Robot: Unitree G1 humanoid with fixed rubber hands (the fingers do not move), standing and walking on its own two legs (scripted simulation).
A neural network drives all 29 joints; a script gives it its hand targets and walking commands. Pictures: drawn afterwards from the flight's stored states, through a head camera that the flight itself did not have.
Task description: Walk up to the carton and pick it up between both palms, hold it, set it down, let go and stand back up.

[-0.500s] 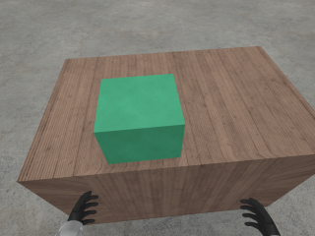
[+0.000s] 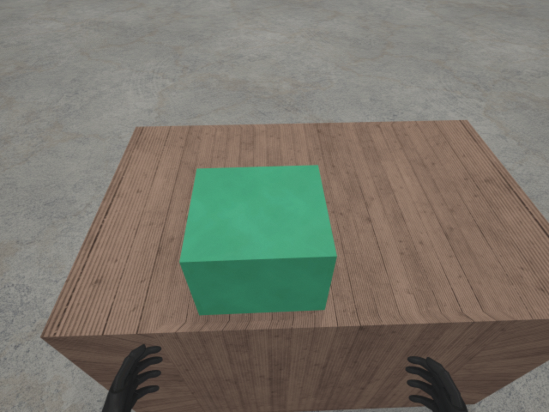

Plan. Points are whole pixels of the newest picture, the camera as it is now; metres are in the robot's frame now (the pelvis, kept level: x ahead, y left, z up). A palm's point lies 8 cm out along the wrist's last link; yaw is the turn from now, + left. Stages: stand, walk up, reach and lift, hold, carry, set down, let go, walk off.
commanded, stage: reach and lift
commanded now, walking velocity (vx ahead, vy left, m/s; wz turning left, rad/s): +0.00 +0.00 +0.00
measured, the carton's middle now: (260, 238) +0.45 +0.06 -0.04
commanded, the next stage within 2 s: none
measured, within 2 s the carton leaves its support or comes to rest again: neither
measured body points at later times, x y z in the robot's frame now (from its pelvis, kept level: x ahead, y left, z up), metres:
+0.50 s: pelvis +0.01 +0.02 +0.00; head +0.00 +0.03 +0.45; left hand +0.20 +0.26 -0.05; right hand +0.21 -0.19 -0.04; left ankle -0.01 +0.13 -0.74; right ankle +0.01 -0.11 -0.74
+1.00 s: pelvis +0.00 +0.01 +0.00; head +0.01 +0.01 +0.45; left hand +0.28 +0.27 -0.01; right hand +0.31 -0.18 +0.00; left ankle -0.01 +0.13 -0.74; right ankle +0.01 -0.11 -0.74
